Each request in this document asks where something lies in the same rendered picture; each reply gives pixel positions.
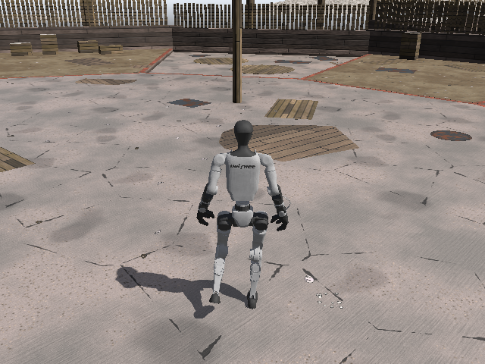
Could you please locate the robot right foot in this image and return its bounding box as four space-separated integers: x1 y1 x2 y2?
247 290 258 309

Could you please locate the left robot thigh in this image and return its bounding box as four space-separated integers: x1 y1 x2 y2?
217 211 233 258

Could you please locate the robot right upper arm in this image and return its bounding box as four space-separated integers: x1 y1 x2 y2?
259 153 280 196

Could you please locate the robot right forearm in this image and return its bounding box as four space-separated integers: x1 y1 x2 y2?
272 185 286 217

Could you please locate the robot left forearm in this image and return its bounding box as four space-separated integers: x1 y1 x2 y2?
198 183 214 213

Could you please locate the robot left upper arm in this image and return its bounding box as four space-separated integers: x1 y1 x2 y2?
206 153 227 195

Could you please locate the robot left hand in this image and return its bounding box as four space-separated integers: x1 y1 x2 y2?
197 210 214 226

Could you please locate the robot right hand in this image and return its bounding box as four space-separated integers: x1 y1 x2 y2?
271 214 289 231

